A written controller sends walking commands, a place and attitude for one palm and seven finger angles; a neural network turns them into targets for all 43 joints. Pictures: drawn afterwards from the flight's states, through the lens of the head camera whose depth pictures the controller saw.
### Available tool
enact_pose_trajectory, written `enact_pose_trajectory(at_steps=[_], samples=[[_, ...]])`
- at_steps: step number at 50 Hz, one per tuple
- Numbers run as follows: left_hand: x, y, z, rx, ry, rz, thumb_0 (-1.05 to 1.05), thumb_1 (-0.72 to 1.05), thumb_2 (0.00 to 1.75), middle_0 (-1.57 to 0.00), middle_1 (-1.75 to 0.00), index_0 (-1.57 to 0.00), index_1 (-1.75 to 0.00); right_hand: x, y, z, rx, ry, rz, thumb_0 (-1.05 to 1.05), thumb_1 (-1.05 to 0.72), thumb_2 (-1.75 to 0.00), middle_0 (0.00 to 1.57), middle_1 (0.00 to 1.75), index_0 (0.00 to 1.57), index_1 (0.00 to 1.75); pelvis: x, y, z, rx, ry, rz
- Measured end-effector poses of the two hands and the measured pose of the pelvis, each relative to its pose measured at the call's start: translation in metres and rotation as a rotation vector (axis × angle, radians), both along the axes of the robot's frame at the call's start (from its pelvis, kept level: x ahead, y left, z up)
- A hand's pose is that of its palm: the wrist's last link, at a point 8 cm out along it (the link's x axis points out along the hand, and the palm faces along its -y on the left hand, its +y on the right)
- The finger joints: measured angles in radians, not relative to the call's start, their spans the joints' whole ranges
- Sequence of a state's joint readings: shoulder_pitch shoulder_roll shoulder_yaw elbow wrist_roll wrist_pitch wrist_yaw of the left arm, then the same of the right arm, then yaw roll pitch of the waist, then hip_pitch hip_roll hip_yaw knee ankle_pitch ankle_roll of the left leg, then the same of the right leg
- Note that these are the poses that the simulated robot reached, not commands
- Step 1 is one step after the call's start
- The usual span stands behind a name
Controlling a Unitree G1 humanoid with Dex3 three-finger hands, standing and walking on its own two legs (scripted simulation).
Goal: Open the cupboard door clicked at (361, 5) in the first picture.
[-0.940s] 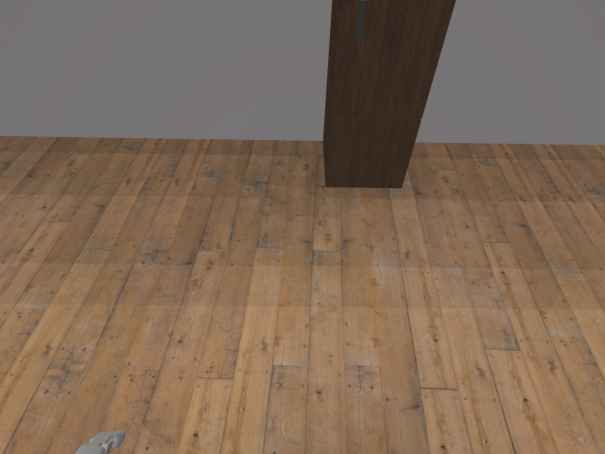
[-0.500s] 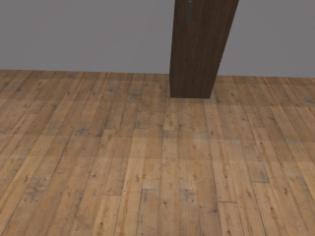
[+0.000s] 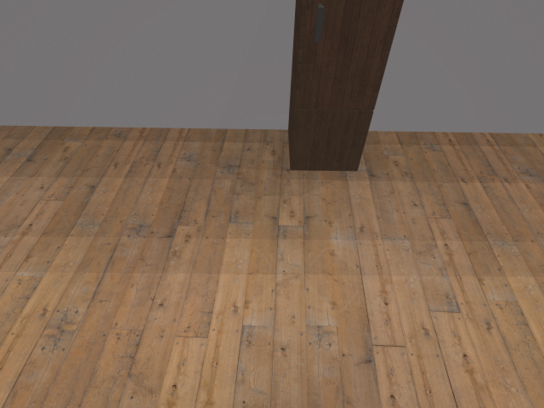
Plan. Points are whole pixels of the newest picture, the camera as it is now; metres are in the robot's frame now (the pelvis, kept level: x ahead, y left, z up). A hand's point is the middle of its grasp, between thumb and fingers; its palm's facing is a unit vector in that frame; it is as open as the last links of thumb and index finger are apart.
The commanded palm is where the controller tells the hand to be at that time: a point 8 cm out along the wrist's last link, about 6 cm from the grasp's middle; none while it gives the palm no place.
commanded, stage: look at it before walking up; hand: left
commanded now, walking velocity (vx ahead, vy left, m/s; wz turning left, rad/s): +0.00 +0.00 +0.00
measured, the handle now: (318, 22) +1.43 -0.10 +0.03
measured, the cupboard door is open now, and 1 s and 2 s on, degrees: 0 0 0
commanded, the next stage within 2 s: walk to a spot facing it in 0.50 s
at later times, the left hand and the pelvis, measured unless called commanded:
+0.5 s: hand out of the picture +0.07 +0.25 -0.16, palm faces -0.03 -0.94 -0.33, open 7.4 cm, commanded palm none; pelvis +0.00 +0.00 +0.00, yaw +0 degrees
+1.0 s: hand out of the picture +0.10 +0.17 -0.19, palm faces -0.15 -0.96 -0.22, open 7.4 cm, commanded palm none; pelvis +0.06 -0.03 -0.03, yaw -11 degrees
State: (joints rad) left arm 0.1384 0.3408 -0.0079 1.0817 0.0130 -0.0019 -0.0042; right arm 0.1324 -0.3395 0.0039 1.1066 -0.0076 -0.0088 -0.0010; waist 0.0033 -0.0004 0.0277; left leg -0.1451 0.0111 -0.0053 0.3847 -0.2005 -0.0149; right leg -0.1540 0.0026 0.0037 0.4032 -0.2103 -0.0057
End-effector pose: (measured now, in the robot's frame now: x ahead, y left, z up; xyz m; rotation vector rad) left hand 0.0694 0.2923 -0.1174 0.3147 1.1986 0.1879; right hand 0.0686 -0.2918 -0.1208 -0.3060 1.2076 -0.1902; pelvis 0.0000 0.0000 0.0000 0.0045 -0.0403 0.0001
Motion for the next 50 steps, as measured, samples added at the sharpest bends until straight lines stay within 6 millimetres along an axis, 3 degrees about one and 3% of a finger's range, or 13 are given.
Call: enact_pose_trajectory(at_steps=[34,43,46,50], samples=[[-0.005,0.001,-0.005,-0.007,0.032,0.004,0.0,0.91,0.9,-0.21,-0.3,-0.2,-0.3,0.002,0.005,0.001,-0.003,0.009,-0.007,0.0,-0.9,-0.89,0.21,0.3,0.2,0.3,0.003,0.003,0.001,-0.003,0.009,-0.016],[-0.014,-0.029,-0.027,-0.088,0.159,-0.018,0.0,0.91,0.9,-0.2,-0.3,-0.2,-0.3,-0.022,0.027,-0.02,0.072,0.04,-0.126,0.0,-0.9,-0.89,0.2,0.3,0.2,0.3,0.031,0.0,-0.01,0.006,0.031,-0.115],[-0.002,-0.046,-0.028,-0.102,0.199,-0.049,0.0,0.91,0.9,-0.2,-0.3,-0.2,-0.3,-0.036,0.026,-0.029,0.099,0.063,-0.195,0.0,-0.9,-0.89,0.21,0.3,0.2,0.3,0.045,-0.009,-0.013,0.013,0.029,-0.162],[0.03,-0.071,-0.037,-0.107,0.156,-0.087,0.0,0.91,0.9,-0.2,-0.3,-0.2,-0.3,-0.052,0.017,-0.048,0.122,0.138,-0.254,0.0,-0.9,-0.89,0.21,0.3,0.2,0.3,0.063,-0.026,-0.025,-0.001,0.024,-0.189]])
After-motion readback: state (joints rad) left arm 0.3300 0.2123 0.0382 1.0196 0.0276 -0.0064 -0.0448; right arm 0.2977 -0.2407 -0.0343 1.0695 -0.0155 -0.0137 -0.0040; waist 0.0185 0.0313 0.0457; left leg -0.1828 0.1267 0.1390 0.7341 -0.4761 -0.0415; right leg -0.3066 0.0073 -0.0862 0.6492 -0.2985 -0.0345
